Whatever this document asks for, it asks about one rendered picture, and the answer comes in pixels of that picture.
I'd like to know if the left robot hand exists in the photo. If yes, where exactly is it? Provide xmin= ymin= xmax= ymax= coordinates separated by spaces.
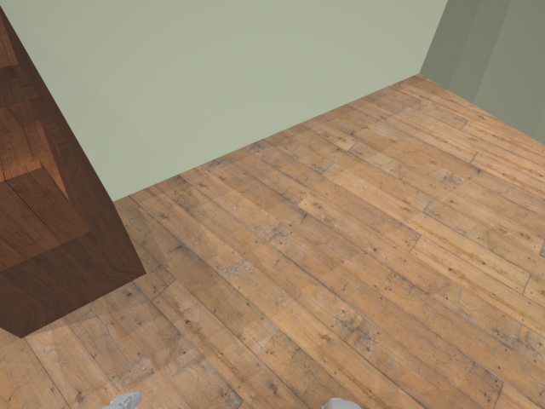
xmin=102 ymin=392 xmax=141 ymax=409

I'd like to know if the cabinet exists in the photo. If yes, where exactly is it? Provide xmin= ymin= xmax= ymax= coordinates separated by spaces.
xmin=0 ymin=6 xmax=146 ymax=338

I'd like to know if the drawer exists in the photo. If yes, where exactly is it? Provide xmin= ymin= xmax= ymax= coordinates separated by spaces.
xmin=0 ymin=101 xmax=90 ymax=271

